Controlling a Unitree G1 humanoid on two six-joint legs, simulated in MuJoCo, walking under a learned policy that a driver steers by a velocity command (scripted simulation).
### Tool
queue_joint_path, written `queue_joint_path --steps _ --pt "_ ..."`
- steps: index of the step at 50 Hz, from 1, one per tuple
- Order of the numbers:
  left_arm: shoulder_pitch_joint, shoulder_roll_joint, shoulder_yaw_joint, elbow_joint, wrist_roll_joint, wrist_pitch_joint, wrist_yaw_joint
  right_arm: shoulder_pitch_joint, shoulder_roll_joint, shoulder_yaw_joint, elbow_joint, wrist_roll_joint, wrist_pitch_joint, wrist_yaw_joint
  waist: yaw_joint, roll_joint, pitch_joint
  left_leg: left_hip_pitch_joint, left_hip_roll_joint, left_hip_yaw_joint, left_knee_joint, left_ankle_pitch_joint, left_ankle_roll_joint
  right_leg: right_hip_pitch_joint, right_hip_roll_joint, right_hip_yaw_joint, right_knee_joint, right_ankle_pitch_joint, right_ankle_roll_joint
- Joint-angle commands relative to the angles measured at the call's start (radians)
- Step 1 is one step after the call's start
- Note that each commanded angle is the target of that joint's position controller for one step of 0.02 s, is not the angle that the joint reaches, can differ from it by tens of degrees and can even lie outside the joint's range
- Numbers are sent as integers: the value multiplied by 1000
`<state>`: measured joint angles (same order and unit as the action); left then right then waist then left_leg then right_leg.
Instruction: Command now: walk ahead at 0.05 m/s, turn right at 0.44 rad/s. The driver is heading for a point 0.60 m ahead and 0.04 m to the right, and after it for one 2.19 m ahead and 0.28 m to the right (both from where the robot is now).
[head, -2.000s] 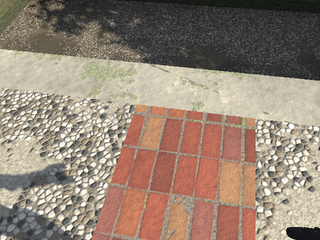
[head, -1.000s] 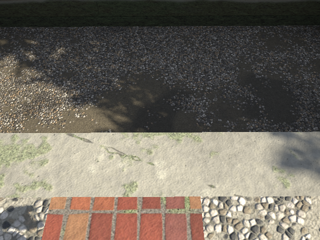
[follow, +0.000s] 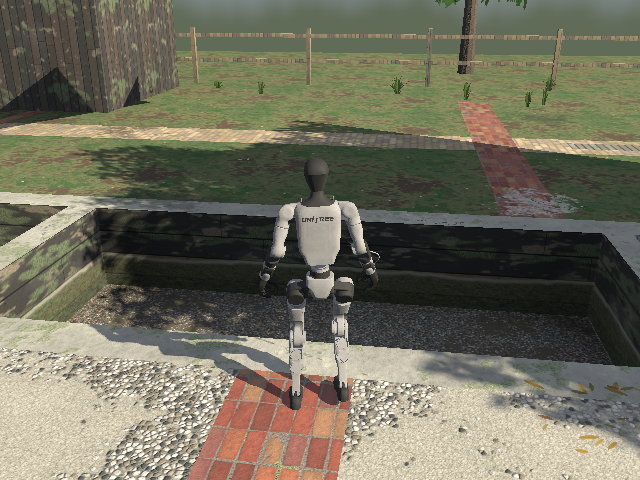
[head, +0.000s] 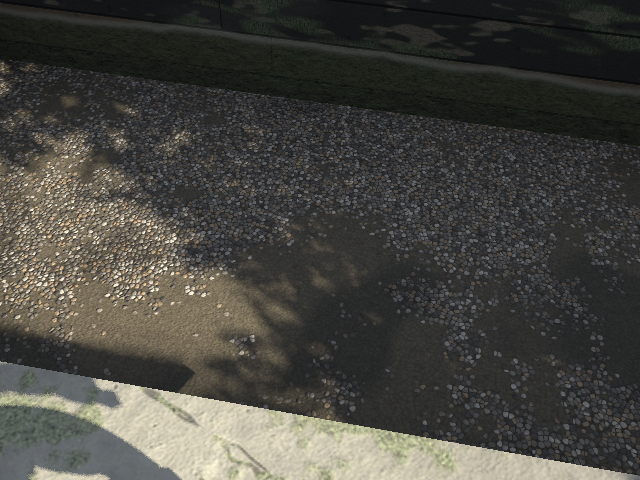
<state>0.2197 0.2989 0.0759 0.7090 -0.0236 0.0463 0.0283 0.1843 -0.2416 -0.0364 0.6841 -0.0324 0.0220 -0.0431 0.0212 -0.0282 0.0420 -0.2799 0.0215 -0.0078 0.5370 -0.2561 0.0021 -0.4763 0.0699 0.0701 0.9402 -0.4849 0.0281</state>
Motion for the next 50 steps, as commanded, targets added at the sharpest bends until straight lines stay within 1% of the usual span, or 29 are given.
queue_joint_path --steps 1,5,8,10,11,12,13,14,15,17,20,22,23,26,29,30,31,32,33,34,37,39,41,44,46,47,48,49,50 --pt "55 77 39 -47 -9 23 22 -69 -117 -34 -74 19 -19 -8 5 154 -52 105 262 -175 -167 416 228 -129 -48 8 281 -22 49" --pt "-30 17 6 -106 -6 31 -3 -44 -144 -53 -53 22 4 -14 -40 195 -84 158 226 -72 -101 430 219 -39 -89 -73 -5 53 64" --pt "-26 55 12 -134 -11 27 -25 -25 -187 -71 -40 39 5 -10 -49 219 -117 149 275 -85 -63 458 220 78 -81 -127 -190 91 32" --pt "74 72 26 -103 -3 16 -29 -48 -186 -73 -26 56 -8 -10 12 169 -124 64 247 -40 24 328 152 243 -35 -171 -437 329 -26" --pt "106 134 45 -103 7 11 -17 9 -148 -67 -5 46 -13 -9 5 7 -129 -70 169 43 204 100 54 379 -109 -2 -525 589 -81" --pt "107 280 74 -129 19 9 -3 -7 -80 -44 -60 3 -19 -6 -29 -382 -118 -357 3 107 515 -420 -69 475 -383 392 -529 999 -269" --pt "137 243 55 -136 58 -15 -23 -117 -143 -61 -87 24 -25 -12 61 -268 -196 -396 -36 -53 683 -468 -68 415 -463 503 -592 884 -425" --pt "90 210 43 -136 63 -31 -28 -140 -172 -75 -76 50 -18 -19 36 -149 -124 -417 -17 -77 747 -390 -53 375 -413 421 -603 730 -389" --pt "30 186 40 -139 43 -37 -20 -120 -167 -81 -56 41 -6 -28 1 -99 -83 -429 -5 -80 744 -304 -46 354 -356 354 -587 635 -326" --pt "-29 139 24 -152 15 -36 -2 -82 -150 -85 -33 32 9 -32 -27 -78 -83 -370 -5 -88 728 -199 -65 318 -289 277 -564 652 -271" --pt "-38 67 -2 -143 34 -35 10 -30 -115 -71 3 45 16 -17 -42 -79 -123 -282 -8 -48 614 -113 -82 325 -250 175 -552 662 -265" --pt "-28 -1 -26 -117 37 -40 9 -23 -54 -41 16 37 17 -1 -33 -79 -150 -164 30 -43 367 -64 -82 310 -213 132 -584 364 -239" --pt "-17 -7 -30 -100 42 -40 7 -27 -29 -28 22 37 16 10 -16 -116 -136 -98 34 -26 264 -62 -79 275 -209 138 -617 196 -235" --pt "-14 84 -6 -81 52 -46 -5 -54 -105 -36 9 56 -1 24 14 -146 -35 -15 6 22 121 -91 -42 172 -268 232 -687 -88 -255" --pt "-34 99 -4 -67 11 -50 -4 52 -106 -32 52 48 -29 26 -26 -74 9 65 -10 45 -14 -48 35 123 -256 235 -670 -234 -220" --pt "-61 71 -11 -70 9 -53 -1 109 -102 -30 71 43 -38 28 -42 -33 23 85 23 -19 -47 -75 69 93 -220 190 -585 -201 -193" --pt "-56 32 -18 -91 11 -62 -4 131 -154 -42 80 43 -44 26 -15 82 37 53 82 -171 -133 -256 133 48 -98 49 -461 -138 -138" --pt "-98 13 -19 -103 6 -80 -3 169 -206 -59 85 46 -46 26 -38 247 66 43 177 -405 -306 -468 214 -15 -13 -97 -254 -19 -79" --pt "-153 34 -12 -124 -12 -100 -1 186 -205 -53 70 41 -46 25 -72 303 115 101 262 -606 -398 -489 275 -150 -9 -79 -175 -17 -75" --pt "-203 50 -3 -135 -22 -113 -4 203 -176 -44 67 27 -51 21 -88 263 124 172 289 -650 -383 -405 297 -261 -40 -23 -63 -50 -73" --pt "-177 23 0 -118 6 -126 -31 258 -147 -41 52 46 -60 7 -78 153 8 332 233 -528 -294 -213 265 -351 -88 11 30 61 -60" --pt "-195 -8 -9 -111 14 -132 -49 246 -117 -37 31 47 -41 -4 -78 160 -12 256 154 -405 -293 -115 232 -227 -72 -32 -100 164 -39" --pt "-227 -40 -20 -109 14 -135 -60 231 -129 -43 6 44 -25 -13 -80 176 -10 122 99 -324 -269 -14 219 -53 -32 -77 -228 241 -26" --pt "-191 8 -2 -100 1 -134 -56 222 -176 -62 -31 58 -17 -14 -51 190 -25 -6 110 -367 -229 0 215 157 -12 -70 -332 312 -13" --pt "-104 25 11 -77 3 -134 -44 190 -151 -57 -57 74 -13 -18 10 169 -44 -67 89 -388 -155 -28 175 310 -27 -62 -429 397 -21" --pt "-25 39 18 -59 13 -134 -35 181 -109 -46 -67 70 -15 -19 48 152 -73 -114 51 -373 -67 -62 142 410 -61 -42 -445 395 -31" --pt "127 89 27 -42 37 -139 -29 183 -31 -21 -79 52 -17 -11 103 3 -184 -207 -42 -280 244 -184 88 594 -241 144 -478 391 -81" --pt "173 192 46 -32 47 -126 -35 284 17 -11 -128 82 -26 -15 35 -295 -255 -413 -140 -211 531 -408 44 691 -457 558 -603 200 -224" --pt "100 149 40 -42 24 -126 -43 305 -75 -36 -106 101 -29 -18 3 -275 -150 -532 -68 -204 689 -337 15 592 -499 688 -673 -12 -271"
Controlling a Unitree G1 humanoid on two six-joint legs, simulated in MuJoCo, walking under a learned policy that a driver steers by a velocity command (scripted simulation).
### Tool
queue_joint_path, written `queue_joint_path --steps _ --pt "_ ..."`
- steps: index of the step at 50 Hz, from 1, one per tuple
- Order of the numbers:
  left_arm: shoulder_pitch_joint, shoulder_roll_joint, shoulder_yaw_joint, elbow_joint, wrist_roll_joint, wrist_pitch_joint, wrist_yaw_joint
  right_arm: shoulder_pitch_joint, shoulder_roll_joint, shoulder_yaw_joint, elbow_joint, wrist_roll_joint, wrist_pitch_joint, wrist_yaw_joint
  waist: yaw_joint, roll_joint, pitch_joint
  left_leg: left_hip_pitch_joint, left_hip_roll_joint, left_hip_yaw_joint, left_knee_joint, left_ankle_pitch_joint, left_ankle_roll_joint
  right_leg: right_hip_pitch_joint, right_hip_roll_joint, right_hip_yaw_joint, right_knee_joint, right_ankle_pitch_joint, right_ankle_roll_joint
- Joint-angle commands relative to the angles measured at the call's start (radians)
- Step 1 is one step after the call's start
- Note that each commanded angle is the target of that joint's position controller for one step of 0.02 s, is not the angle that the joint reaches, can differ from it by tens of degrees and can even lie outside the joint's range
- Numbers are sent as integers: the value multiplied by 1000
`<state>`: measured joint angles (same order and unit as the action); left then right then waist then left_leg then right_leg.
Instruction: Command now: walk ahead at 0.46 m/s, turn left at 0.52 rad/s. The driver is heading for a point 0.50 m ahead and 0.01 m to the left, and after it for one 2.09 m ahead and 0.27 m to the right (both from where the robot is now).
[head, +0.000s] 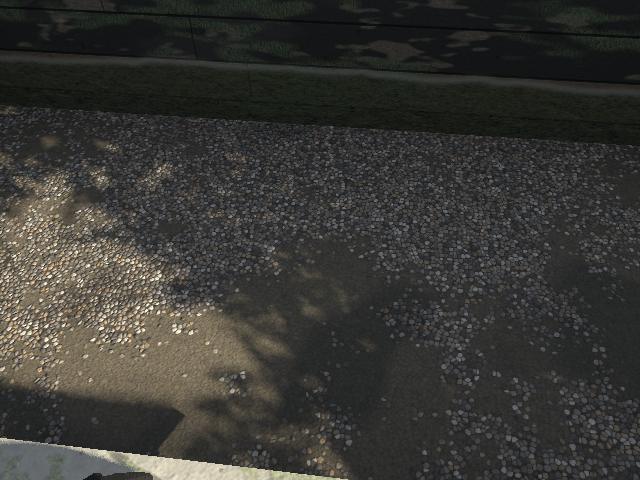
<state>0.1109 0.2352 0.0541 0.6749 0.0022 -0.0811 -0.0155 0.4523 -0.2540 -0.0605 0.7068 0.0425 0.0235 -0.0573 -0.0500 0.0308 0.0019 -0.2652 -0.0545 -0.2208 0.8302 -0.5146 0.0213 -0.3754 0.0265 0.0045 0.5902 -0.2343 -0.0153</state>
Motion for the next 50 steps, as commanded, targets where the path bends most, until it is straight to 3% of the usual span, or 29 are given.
queue_joint_path --steps 1,2,3,5,9,14,17,19,20,21,22,23,24,25,26,28,32,34,35,37,38,41,43,44,45,46,47,48,50 --pt "174 139 43 -13 -10 3 3 -50 -107 -27 -121 18 -23 -4 83 -225 -4 -594 51 36 472 6 -6 405 -416 626 -321 -332 -206" --pt "152 107 33 -14 -6 8 6 -76 -105 -30 -111 4 -15 -3 78 -158 28 -583 66 61 496 68 -3 339 -361 499 -316 -306 -175" --pt "128 84 28 -16 1 14 7 -82 -103 -34 -110 -7 -5 -1 65 -151 54 -565 78 58 483 134 -5 273 -306 391 -315 -220 -161" --pt "122 72 28 -3 15 12 16 -72 -77 -33 -108 -4 3 13 44 -172 55 -500 104 73 454 211 -8 195 -258 252 -335 -121 -154" --pt "187 110 50 46 24 3 20 -160 -61 -25 -134 -15 -2 25 58 -92 61 -550 121 63 274 313 -10 242 -297 169 -320 35 -187" --pt "176 155 64 66 6 12 26 -263 -31 2 -151 -25 -10 56 91 -104 80 -405 129 187 25 409 14 181 -294 -5 -287 175 -155" --pt "226 174 60 88 -9 37 23 -273 -25 10 -150 -17 1 76 103 -113 86 -237 81 253 -60 268 40 125 -318 -30 -257 230 -165" --pt "232 207 58 118 -31 52 21 -172 -62 -15 -125 -10 -10 76 18 -93 55 -74 28 287 -210 302 70 161 -305 -40 -137 405 -143" --pt "229 193 46 127 -39 55 20 -26 -106 -41 -70 -22 -18 71 -53 -61 -29 120 -14 317 -270 377 84 147 -249 -85 57 493 -112" --pt "228 143 24 112 -27 47 21 100 -209 -69 -54 -38 -25 60 -104 78 -131 323 180 51 -281 557 162 -5 -154 -125 463 229 -32" --pt "314 55 -4 86 -32 36 27 91 -247 -55 -74 -72 -30 68 -30 252 -262 395 437 -430 -467 434 313 -202 41 32 805 -386 10" --pt "249 161 26 76 -73 35 40 34 -178 -44 -91 -75 -33 79 -69 156 -217 272 443 -419 -549 236 303 -260 53 180 879 -313 18" --pt "228 177 34 62 -78 51 54 -28 -137 -29 -81 -68 -38 82 -33 125 -103 184 434 -283 -543 174 256 -314 24 166 885 -256 17" --pt "210 155 32 46 -50 64 65 -75 -90 -12 -81 -58 -42 86 0 50 -48 99 390 -193 -537 156 215 -308 -12 152 871 -218 10" --pt "210 138 31 39 -26 76 73 -142 -61 1 -86 -65 -47 81 35 47 -17 16 342 -103 -522 181 171 -279 -34 150 830 -150 7" --pt "286 139 37 43 -29 105 64 -196 -32 15 -97 -84 -62 76 76 74 -38 -21 312 -13 -506 338 161 -218 -41 168 782 -89 18" --pt "266 113 27 15 -25 140 65 -140 -70 5 -52 -67 -82 70 63 44 -28 20 342 26 -534 269 185 -265 -50 161 671 -55 34" --pt "216 111 20 -12 -1 145 70 -180 -92 5 -42 -74 -88 57 73 82 8 -43 307 151 -529 466 155 -209 -56 124 527 4 25" --pt "212 95 11 -18 7 144 59 -157 -99 4 -23 -72 -83 52 60 85 -7 -14 308 177 -501 514 152 -197 -62 107 480 30 14" --pt "171 84 1 -48 0 146 40 -168 -99 6 -27 -65 -71 47 41 86 1 7 320 201 -470 535 156 -188 -65 70 406 8 3" --pt "152 78 -5 -64 8 153 39 -223 -117 5 -40 -69 -63 37 52 104 6 -33 294 258 -441 675 145 -111 -63 45 347 21 6" --pt "182 79 -20 -93 4 160 32 -237 -131 2 -41 -65 -43 38 49 120 -33 -12 330 266 -353 726 166 -26 -47 -25 336 -69 12" --pt "152 73 -30 -144 3 164 28 -263 -134 2 -44 -48 -27 34 44 91 10 19 327 282 -287 681 123 -46 -47 -30 142 -189 -36" --pt "207 61 -33 -140 13 159 29 -279 -139 1 -43 -46 -20 28 77 71 -27 18 300 295 -179 679 94 60 -21 -53 28 -45 -67" --pt "313 124 -12 -125 23 152 35 -281 -127 5 -57 -58 -18 18 109 -59 -97 -64 213 337 79 632 37 236 -45 58 -28 346 -123" --pt "328 261 9 -150 40 141 21 -343 -91 25 -157 -89 -28 26 107 -396 -104 -393 17 342 409 77 -53 365 -216 426 -66 670 -329" --pt "237 279 11 -199 57 139 8 -365 -147 18 -192 -60 -43 33 99 -403 -162 -491 -16 155 513 -97 -74 297 -329 644 -158 579 -433" --pt "160 224 -6 -230 51 133 11 -412 -204 1 -202 -38 -46 36 82 -280 -105 -501 10 120 569 -76 -92 224 -324 565 -144 586 -402" --pt "91 176 -32 -253 31 138 29 -399 -165 22 -214 -93 -34 25 37 -152 -73 -456 33 141 490 -24 -114 154 -242 413 -83 619 -291"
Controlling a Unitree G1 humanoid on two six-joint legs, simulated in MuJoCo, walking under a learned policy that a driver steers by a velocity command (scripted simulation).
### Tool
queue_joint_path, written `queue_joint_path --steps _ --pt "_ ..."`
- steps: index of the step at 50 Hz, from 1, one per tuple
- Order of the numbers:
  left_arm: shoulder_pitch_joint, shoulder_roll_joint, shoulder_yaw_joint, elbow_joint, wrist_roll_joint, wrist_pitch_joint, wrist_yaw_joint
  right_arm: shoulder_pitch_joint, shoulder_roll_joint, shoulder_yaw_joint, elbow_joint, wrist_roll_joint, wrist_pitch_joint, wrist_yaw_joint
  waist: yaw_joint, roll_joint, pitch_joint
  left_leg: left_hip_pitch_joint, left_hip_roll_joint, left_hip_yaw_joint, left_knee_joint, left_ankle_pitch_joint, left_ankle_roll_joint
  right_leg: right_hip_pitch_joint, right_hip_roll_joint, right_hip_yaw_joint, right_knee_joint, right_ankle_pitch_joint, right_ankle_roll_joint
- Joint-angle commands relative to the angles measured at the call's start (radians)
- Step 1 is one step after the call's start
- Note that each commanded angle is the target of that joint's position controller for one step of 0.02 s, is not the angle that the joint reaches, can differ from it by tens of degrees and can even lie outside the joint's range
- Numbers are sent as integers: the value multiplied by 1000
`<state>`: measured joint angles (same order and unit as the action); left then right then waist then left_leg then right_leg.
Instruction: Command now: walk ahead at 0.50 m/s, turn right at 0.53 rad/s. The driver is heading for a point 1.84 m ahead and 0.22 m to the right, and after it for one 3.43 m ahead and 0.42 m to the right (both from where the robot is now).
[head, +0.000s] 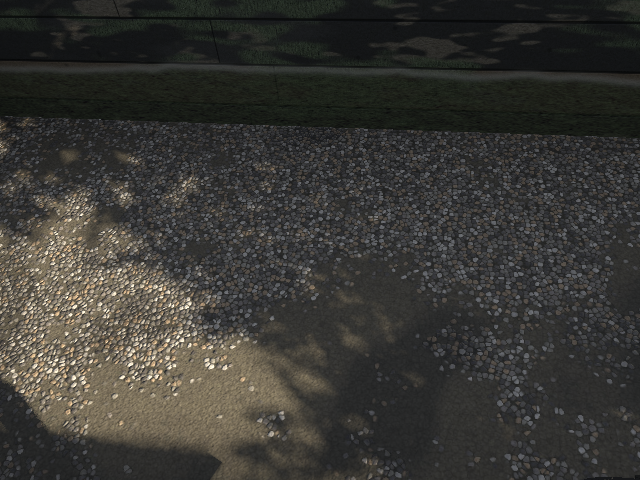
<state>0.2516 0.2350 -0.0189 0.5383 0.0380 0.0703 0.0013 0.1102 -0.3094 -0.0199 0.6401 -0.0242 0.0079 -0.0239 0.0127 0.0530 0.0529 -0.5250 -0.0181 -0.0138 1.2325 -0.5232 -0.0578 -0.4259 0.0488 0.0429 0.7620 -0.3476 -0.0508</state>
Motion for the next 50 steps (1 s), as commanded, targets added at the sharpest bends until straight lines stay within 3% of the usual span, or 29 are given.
queue_joint_path --steps 1,2,3,4,5,7,9,10,11,12,13,16,21,24,25,26,27,30,35,36,38,50 --pt "-92 151 20 -135 11 4 21 -48 -70 4 -164 -57 -5 -8 -47 -154 -135 -143 9 -74 -9 -2 -39 175 -239 345 -243 742 -216" --pt "-105 139 10 -146 27 16 27 -66 -32 27 -183 -65 1 -1 -51 -149 -156 -89 17 -71 -146 15 -37 186 -203 317 -242 731 -178" --pt "-107 139 11 -138 29 23 31 -74 1 49 -186 -64 4 3 -52 -154 -184 -22 19 -63 -313 41 -34 215 -169 294 -244 713 -149" --pt "-102 149 14 -137 31 28 36 -93 -4 58 -182 -60 0 13 -28 -151 -219 47 5 -50 -420 119 -26 248 -160 305 -251 715 -138" --pt "-94 170 20 -129 28 30 37 -98 -20 57 -169 -40 -1 21 -17 -168 -258 97 -4 -49 -465 166 -20 286 -163 332 -271 659 -140" --pt "-140 187 22 -147 4 34 29 -114 -46 59 -172 -25 -6 34 -4 -160 -244 159 7 -61 -596 234 -5 283 -172 396 -324 405 -142" --pt "-197 183 13 -165 -17 37 22 -118 -34 66 -177 -38 -12 44 -22 -124 -196 308 20 -34 -762 383 19 183 -154 418 -361 168 -107" --pt "-194 160 0 -166 -8 34 20 -119 -30 69 -190 -60 -6 46 -21 -122 -193 422 44 -19 -703 432 24 89 -119 391 -350 131 -86" --pt "-166 141 -12 -170 -4 30 12 -122 -40 69 -199 -71 -5 53 -8 -68 -196 476 75 -34 -689 369 56 18 -85 347 -356 -6 -56" --pt "-168 135 -18 -176 -6 27 1 -151 -42 68 -213 -72 -4 60 -6 -6 -152 438 84 -64 -722 260 82 -5 -52 296 -348 -92 -21" --pt "-182 140 -17 -183 -8 24 -7 -173 -44 69 -226 -69 -2 61 -7 11 -102 408 93 -82 -766 198 90 -20 -37 276 -327 -100 -2" --pt "-203 135 -20 -203 -6 14 -17 -175 -67 66 -242 -56 -1 50 0 14 -58 384 123 -113 -830 165 106 -30 -22 239 -276 -38 13" --pt "-227 139 -21 -212 -14 -8 -25 -147 -69 62 -246 -55 -16 38 -17 -56 -105 474 131 -66 -816 212 116 -56 -38 257 -265 20 -5" --pt "-218 128 -24 -212 -18 -5 -14 -121 -81 52 -234 -53 -17 21 -13 -48 -110 541 155 -50 -817 271 133 -95 -46 243 -232 69 -6" --pt "-219 124 -26 -213 -15 -7 -13 -116 -76 53 -232 -53 -18 20 -14 -62 -115 546 153 -41 -813 277 134 -89 -48 243 -235 79 -5" --pt "-211 92 -40 -221 1 -12 -25 -163 -59 67 -251 -58 -15 31 20 -52 -60 517 177 -45 -812 381 145 -114 -53 220 -234 123 6" --pt "-197 94 -41 -212 9 -17 -28 -153 -50 69 -249 -61 -14 35 15 -69 -97 537 170 -29 -793 426 145 -86 -56 223 -243 161 8" --pt "-221 109 -47 -212 10 -26 -33 -123 -50 73 -252 -70 -20 43 -12 -117 -158 586 126 21 -765 416 116 -47 -52 265 -281 285 -4" --pt "-238 109 -59 -202 14 -34 -31 -102 -51 84 -257 -77 -20 41 -17 -89 -179 609 124 30 -775 433 104 -10 -53 286 -305 343 -3" --pt "-226 107 -60 -199 7 -37 -30 -78 -71 82 -257 -65 -12 35 -18 -73 -158 609 120 31 -768 469 101 -13 -48 278 -302 440 2" --pt "-219 113 -61 -189 13 -43 -25 -57 -63 86 -257 -68 -4 28 -21 -76 -190 623 121 38 -767 482 96 21 -49 272 -299 500 4" --pt "-258 101 -76 -182 25 -50 -26 -51 -52 93 -289 -66 15 23 -22 -57 -170 600 130 46 -813 432 86 66 -50 261 -332 485 19"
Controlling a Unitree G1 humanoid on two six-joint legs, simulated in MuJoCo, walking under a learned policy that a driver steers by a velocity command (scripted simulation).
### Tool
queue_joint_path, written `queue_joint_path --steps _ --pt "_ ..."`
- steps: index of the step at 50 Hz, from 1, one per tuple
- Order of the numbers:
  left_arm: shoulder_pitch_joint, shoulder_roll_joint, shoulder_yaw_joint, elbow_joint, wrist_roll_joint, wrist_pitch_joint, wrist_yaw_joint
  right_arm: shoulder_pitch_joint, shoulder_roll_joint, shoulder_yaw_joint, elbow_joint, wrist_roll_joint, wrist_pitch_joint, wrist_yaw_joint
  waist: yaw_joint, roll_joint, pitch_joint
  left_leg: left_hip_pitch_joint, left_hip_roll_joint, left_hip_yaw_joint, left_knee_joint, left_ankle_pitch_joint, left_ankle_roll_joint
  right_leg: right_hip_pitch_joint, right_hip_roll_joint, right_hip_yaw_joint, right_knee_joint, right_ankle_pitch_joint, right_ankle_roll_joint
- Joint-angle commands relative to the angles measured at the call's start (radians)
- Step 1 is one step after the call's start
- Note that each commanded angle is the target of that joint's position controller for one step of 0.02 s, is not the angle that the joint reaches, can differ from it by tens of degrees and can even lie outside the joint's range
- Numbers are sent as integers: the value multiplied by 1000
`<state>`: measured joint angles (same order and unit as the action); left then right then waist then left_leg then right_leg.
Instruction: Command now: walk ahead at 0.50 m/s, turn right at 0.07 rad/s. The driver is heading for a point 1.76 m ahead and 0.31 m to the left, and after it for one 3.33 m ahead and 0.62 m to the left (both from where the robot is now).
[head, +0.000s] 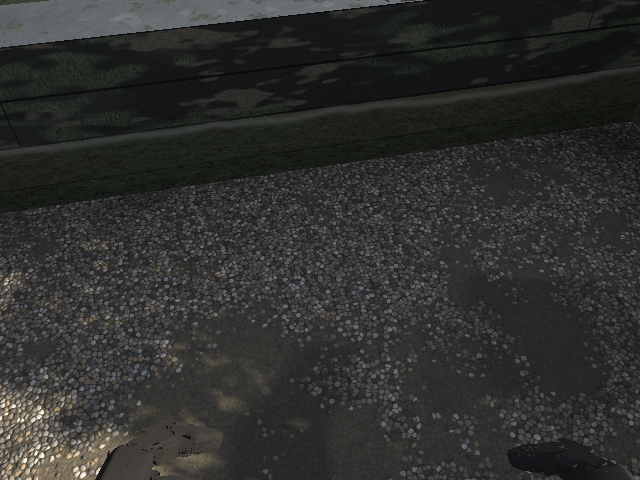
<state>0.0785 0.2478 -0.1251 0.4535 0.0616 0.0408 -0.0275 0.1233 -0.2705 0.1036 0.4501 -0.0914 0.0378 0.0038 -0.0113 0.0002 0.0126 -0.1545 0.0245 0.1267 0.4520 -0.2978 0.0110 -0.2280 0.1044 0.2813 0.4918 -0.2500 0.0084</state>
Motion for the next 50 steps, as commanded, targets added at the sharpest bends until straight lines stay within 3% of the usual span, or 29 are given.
queue_joint_path --steps 1,50 --pt "-86 88 30 -96 2 -21 2 -62 -91 -30 -100 2 -13 -5 2 -5 -128 228 88 -95 -36 202 18 -131 -106 21 -64 384 -39" --pt "-83 67 16 -74 13 -27 17 1 -86 -20 -67 4 10 -10 -16 -5 -95 211 93 -124 -111 177 30 -76 -115 -17 -132 338 -21"
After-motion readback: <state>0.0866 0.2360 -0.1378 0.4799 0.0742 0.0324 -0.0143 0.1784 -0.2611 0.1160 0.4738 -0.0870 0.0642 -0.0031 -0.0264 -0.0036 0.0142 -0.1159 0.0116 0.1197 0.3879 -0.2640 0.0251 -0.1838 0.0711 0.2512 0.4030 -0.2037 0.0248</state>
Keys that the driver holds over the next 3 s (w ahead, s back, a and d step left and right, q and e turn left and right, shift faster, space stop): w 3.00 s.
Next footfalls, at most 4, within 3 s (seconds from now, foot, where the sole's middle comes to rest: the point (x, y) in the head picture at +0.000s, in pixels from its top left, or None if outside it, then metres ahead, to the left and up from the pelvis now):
none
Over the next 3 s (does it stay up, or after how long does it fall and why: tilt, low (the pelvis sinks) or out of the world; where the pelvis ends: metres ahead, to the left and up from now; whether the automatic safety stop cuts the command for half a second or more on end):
stays up -0.01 0.01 0.01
